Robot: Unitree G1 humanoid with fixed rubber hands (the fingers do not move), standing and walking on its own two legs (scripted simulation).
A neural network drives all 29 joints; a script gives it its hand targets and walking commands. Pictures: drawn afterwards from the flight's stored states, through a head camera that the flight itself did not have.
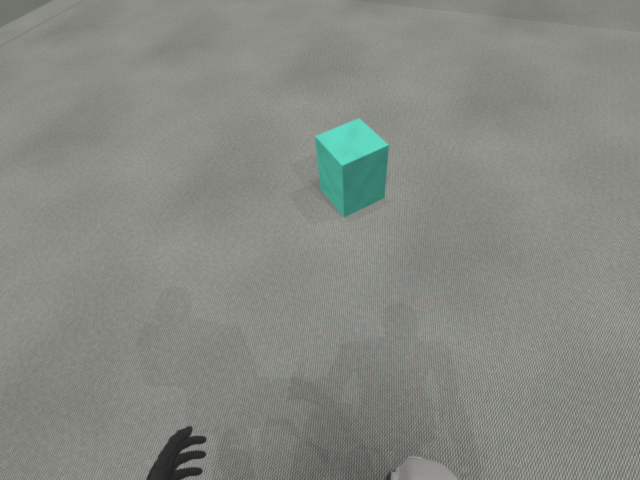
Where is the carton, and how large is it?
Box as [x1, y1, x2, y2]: [315, 118, 388, 216]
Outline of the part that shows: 359,118 315,136 320,188 343,216 350,214 382,198 384,195 388,145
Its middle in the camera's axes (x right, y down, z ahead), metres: +0.13 -0.28 +1.58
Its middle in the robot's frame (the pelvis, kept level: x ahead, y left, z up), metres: +1.26 -0.12 -0.62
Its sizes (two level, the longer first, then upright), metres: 0.204 0.204 0.288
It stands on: the floor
